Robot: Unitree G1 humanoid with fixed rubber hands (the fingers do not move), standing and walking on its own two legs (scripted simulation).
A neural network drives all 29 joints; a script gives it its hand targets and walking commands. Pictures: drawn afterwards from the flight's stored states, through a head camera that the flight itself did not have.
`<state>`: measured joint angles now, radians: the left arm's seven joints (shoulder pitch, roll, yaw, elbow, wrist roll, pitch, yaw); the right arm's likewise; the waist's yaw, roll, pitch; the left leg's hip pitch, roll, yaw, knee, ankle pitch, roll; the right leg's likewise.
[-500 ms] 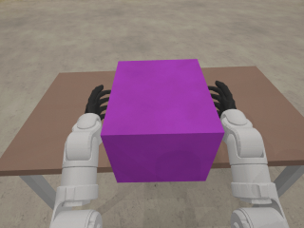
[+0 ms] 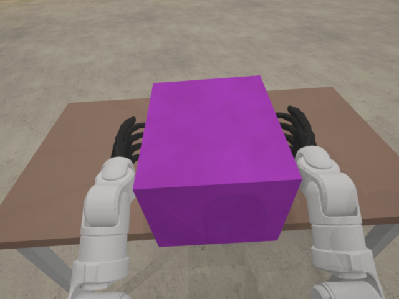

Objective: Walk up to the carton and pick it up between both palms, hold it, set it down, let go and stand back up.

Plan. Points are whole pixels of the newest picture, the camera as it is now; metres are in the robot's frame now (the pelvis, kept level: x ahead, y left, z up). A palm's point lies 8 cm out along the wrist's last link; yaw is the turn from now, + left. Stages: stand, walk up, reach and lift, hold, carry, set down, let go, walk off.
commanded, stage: set down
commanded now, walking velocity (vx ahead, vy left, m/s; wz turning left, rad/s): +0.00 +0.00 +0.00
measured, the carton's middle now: (211, 157) +0.38 -0.01 +0.13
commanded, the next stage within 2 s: none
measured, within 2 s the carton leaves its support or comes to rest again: neither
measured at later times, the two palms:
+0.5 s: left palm (133, 150) +0.37 +0.14 +0.17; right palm (304, 144) +0.36 -0.19 +0.17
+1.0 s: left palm (137, 153) +0.40 +0.14 +0.14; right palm (295, 147) +0.38 -0.18 +0.15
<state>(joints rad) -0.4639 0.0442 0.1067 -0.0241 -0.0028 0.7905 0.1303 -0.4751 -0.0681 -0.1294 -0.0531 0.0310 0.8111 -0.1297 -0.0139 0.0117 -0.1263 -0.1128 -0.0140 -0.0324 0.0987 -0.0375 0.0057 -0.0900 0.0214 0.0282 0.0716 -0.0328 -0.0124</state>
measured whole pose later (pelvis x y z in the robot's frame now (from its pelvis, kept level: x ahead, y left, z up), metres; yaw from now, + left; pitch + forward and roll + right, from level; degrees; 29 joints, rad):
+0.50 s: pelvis -0.01 +0.00 +0.00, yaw +1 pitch +4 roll +0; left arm -0.67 0.03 0.23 0.33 0.08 0.66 0.04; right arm -0.66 -0.03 -0.24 0.25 -0.08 0.70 -0.07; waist -0.05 0.01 -0.12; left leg -0.14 -0.01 -0.04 0.08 0.00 0.00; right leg -0.14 0.02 0.02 0.10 -0.03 -0.02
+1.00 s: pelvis -0.01 +0.01 +0.00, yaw +1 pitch +6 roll +0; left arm -0.70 0.03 0.24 0.50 0.09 0.51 0.06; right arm -0.70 -0.03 -0.30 0.44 -0.12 0.54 -0.03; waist -0.06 0.01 -0.12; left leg -0.17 -0.03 -0.04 0.06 0.00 0.02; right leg -0.15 0.01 0.02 0.05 -0.01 0.00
